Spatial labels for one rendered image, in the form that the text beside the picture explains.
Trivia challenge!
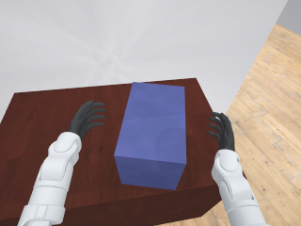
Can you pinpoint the right robot forearm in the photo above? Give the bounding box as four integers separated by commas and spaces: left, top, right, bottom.
211, 149, 271, 226

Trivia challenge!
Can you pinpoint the left robot forearm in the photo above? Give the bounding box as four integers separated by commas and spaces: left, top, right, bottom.
17, 132, 82, 226

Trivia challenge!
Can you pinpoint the robot left hand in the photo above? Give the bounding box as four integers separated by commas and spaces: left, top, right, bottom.
67, 100, 106, 140

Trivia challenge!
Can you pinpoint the pedestal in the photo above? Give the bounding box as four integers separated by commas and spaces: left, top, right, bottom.
0, 77, 246, 226

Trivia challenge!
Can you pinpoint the carton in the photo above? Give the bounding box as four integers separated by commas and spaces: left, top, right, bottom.
114, 82, 187, 190

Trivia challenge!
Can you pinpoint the robot right hand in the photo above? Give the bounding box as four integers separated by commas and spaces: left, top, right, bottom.
207, 112, 235, 152

